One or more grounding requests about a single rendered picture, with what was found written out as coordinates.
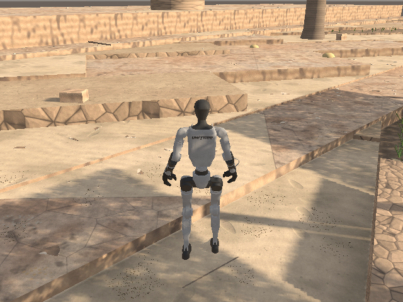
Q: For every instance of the robot right forearm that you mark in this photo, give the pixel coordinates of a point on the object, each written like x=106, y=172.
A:
x=231, y=164

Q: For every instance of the robot left forearm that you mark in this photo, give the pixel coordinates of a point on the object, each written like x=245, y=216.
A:
x=170, y=166

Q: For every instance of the robot left upper arm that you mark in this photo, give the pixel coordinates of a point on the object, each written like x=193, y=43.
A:
x=178, y=143

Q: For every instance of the left robot hand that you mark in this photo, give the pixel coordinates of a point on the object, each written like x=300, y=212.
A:
x=170, y=177

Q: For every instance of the robot right upper arm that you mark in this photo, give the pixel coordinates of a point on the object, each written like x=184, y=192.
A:
x=224, y=141

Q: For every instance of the humanoid robot torso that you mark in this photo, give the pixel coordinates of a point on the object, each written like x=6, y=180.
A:
x=201, y=151

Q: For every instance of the right robot thigh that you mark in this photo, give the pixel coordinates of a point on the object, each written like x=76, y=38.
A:
x=216, y=184

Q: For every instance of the right robot hand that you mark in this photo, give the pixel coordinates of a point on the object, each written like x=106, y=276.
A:
x=228, y=173

